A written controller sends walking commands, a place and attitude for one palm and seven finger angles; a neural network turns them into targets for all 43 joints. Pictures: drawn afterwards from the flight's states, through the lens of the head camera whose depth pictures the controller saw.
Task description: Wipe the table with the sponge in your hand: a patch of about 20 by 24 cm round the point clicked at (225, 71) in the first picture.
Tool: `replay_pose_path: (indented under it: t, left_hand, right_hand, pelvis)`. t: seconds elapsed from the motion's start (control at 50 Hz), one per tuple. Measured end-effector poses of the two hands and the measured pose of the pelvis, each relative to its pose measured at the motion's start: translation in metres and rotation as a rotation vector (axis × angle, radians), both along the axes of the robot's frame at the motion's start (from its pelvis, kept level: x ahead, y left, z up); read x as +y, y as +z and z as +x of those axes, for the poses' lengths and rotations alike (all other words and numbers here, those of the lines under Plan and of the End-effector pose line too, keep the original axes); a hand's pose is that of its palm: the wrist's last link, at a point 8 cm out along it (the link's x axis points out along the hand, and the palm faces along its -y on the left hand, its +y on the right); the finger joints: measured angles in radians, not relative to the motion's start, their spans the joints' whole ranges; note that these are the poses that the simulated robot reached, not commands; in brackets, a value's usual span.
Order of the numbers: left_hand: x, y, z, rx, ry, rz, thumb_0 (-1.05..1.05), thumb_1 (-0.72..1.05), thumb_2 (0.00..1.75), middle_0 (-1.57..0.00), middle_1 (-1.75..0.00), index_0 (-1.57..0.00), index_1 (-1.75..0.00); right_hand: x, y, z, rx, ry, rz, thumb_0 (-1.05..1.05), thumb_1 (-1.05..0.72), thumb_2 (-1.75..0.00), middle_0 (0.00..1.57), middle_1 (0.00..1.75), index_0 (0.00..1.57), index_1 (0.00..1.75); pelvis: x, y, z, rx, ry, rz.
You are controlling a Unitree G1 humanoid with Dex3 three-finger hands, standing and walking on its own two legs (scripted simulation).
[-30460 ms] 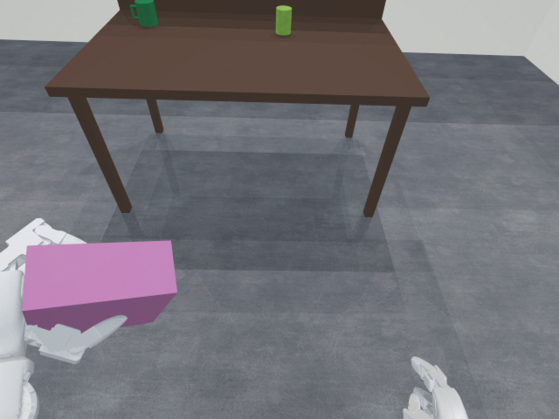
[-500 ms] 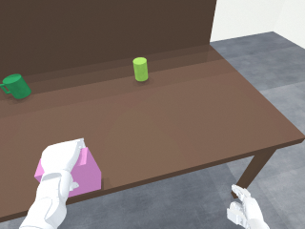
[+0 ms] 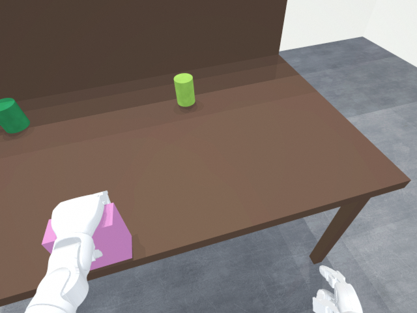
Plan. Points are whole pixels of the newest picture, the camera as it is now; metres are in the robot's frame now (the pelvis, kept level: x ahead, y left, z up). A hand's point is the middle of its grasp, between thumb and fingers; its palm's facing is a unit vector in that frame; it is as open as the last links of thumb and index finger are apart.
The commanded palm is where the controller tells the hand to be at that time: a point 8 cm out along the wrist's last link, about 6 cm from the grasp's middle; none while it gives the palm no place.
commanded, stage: lower the sponge onto the table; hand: left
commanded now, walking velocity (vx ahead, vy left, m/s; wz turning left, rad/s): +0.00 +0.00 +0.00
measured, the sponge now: (96, 245) +0.25 +0.29 -0.05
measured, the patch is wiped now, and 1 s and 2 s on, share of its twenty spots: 0.00 0.15 0.35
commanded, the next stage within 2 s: wipe forward along the first lane in 0.30 s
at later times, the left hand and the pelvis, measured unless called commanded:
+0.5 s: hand (92, 230) +0.26 +0.29 +0.00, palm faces -0.08 -0.05 -1.00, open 10.1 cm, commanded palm +0.25 +0.28 +0.05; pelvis +0.00 +0.00 +0.00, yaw +1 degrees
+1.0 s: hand (93, 206) +0.32 +0.31 +0.00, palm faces -0.14 +0.01 -0.99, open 10.1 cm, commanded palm +0.31 +0.30 +0.03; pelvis -0.02 -0.01 -0.02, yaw +1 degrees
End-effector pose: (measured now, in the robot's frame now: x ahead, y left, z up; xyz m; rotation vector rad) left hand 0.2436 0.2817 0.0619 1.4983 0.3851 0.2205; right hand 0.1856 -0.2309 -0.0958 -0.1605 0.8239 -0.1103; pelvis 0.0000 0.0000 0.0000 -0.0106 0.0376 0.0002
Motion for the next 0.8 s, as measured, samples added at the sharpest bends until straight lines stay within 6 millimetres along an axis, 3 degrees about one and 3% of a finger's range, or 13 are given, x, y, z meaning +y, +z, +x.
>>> replay_pose_path:
  t: [0.52, 0.66, 0.8]
  left_hand:
    - [-0.002, -0.007, 0.001, -0.008, 0.02, 0.021, 0.0, -0.49, 1.03, -0.74, -1.35, -0.74, -1.35]
    - [0.003, -0.006, 0.016, 0.006, 0.022, 0.043, 0.0, -0.5, 1.04, -0.75, -1.33, -0.75, -1.33]
    - [0.01, -0.006, 0.035, 0.031, 0.017, 0.063, 0.0, -0.52, 1.05, -0.76, -1.32, -0.76, -1.32]
  right_hand:
    - [0.01, -0.002, 0.009, -0.005, 0.025, 0.014, 0.01, -0.91, -0.9, 0.2, 0.3, 0.2, 0.3]
    - [0.003, -0.01, -0.004, 0.04, 0.015, 0.003, 0.01, -0.91, -0.9, 0.2, 0.3, 0.2, 0.3]
    - [-0.013, -0.022, -0.032, 0.105, -0.029, -0.012, 0.01, -0.91, -0.9, 0.2, 0.3, 0.2, 0.3]
  pelvis:
    - [0.002, -0.005, -0.002, 0.021, 0.013, -0.003]
    - [-0.003, -0.007, -0.008, 0.038, 0.02, -0.004]
    - [-0.006, -0.011, -0.012, 0.067, 0.018, -0.006]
